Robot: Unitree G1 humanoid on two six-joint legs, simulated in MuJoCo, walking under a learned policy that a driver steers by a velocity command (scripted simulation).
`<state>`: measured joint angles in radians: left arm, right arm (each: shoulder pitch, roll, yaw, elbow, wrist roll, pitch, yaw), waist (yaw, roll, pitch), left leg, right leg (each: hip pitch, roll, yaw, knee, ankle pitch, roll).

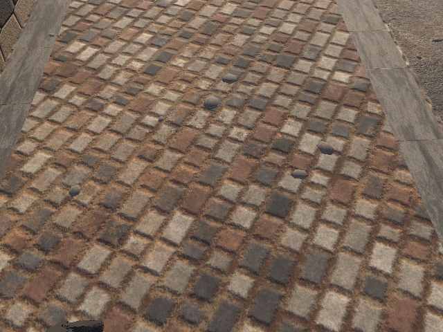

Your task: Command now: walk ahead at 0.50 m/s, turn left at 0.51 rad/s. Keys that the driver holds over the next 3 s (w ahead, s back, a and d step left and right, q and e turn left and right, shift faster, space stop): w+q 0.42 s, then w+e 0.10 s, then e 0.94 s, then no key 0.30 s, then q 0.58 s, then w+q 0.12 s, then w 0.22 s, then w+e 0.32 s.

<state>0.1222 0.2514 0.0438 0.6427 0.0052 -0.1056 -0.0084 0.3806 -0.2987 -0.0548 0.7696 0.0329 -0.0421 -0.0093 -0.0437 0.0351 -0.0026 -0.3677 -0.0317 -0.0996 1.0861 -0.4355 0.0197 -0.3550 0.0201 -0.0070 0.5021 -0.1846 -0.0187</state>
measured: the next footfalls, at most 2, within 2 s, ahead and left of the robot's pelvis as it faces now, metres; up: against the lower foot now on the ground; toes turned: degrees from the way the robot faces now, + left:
left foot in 0.40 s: +0.33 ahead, +0.19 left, +0.00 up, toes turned +17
right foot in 0.90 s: +0.59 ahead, +0.05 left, +0.00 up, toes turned +9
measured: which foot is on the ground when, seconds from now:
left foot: up 0.00-0.38, down 0.40-0.90, up 0.92-1.00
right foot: down 0.00-0.40, up 0.42-0.88, down 0.90-1.00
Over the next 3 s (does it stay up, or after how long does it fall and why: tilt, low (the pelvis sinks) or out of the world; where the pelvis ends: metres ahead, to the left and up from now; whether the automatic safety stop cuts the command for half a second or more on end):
stays up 0.67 0.14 0.01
